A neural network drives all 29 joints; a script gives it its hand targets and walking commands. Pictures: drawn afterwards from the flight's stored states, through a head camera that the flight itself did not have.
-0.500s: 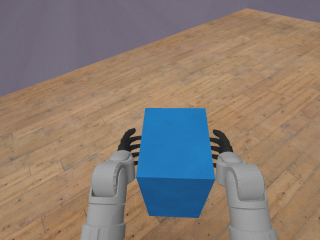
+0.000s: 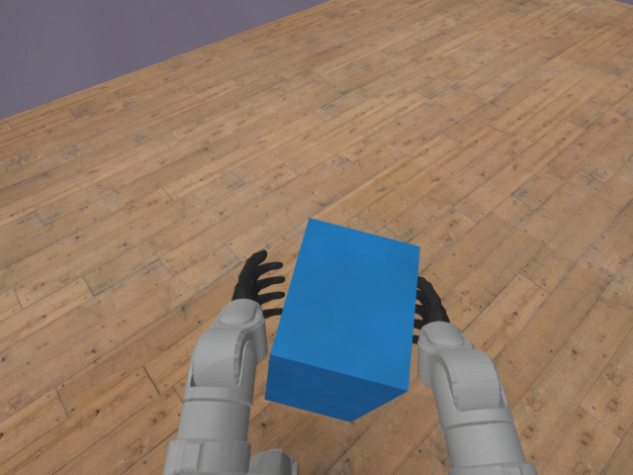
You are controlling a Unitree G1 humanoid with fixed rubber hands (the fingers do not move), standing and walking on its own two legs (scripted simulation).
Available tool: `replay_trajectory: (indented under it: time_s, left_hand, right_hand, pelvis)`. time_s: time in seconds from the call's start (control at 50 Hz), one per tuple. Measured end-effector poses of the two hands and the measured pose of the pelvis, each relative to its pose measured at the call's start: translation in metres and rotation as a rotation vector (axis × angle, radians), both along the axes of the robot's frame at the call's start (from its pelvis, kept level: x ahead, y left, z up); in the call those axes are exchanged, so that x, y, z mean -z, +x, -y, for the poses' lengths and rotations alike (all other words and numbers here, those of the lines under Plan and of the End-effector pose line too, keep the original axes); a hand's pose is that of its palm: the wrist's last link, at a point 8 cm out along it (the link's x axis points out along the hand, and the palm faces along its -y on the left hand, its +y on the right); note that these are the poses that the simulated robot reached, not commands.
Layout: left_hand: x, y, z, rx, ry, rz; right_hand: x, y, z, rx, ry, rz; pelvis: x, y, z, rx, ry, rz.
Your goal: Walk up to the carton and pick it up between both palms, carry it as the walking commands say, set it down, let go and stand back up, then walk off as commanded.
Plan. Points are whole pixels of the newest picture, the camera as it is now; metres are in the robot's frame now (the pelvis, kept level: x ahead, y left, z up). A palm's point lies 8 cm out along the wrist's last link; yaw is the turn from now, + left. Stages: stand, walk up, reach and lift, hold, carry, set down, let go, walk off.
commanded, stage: carry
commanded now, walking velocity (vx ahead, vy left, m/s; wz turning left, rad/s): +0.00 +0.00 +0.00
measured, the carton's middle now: (332, 332) +0.30 +0.01 -0.03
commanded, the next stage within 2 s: none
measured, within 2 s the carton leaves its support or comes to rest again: neither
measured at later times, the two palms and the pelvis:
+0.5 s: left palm (205, 350) +0.24 +0.16 +0.06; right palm (411, 363) +0.23 -0.08 +0.05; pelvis -0.05 +0.04 +0.00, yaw -1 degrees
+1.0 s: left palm (215, 375) +0.22 +0.15 +0.02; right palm (413, 389) +0.21 -0.08 +0.02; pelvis -0.08 +0.04 +0.00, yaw -1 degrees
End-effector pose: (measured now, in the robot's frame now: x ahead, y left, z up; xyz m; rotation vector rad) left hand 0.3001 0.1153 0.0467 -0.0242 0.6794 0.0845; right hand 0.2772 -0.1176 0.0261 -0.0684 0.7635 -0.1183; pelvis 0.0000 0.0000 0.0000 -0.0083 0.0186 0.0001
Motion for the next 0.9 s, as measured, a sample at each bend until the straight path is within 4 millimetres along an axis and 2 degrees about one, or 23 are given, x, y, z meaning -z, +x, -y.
replay_trajectory:
  time_s: [0.12, 0.24, 0.5, 0.66, 0.9]
  left_hand:
    - [-0.002, 0.006, -0.002, 0.036, -0.011, 0.053]
    - [-0.001, -0.016, -0.012, 0.064, 0.028, 0.012]
    - [-0.011, -0.06, -0.04, 0.018, 0.036, 0.016]
    - [-0.003, -0.075, -0.043, 0.027, 0.067, -0.014]
    - [0.014, -0.078, -0.037, 0.032, 0.046, -0.038]
  right_hand:
    - [-0.013, 0.002, -0.003, 0.032, -0.036, 0.038]
    - [-0.017, -0.013, -0.012, 0.031, -0.03, 0.013]
    - [-0.024, -0.048, -0.04, -0.01, -0.017, 0.033]
    - [-0.016, -0.059, -0.043, -0.013, -0.007, 0.017]
    - [0.002, -0.069, -0.036, 0.013, 0.002, 0.004]
  pelvis:
    - [0.002, -0.007, -0.012, 0.009, 0.018, -0.027]
    - [-0.005, -0.018, -0.024, 0.026, 0.015, -0.015]
    - [-0.005, -0.052, -0.041, 0.021, 0.023, 0.015]
    - [-0.003, -0.065, -0.044, 0.019, 0.027, 0.016]
    - [0.0, -0.076, -0.042, 0.016, 0.024, 0.003]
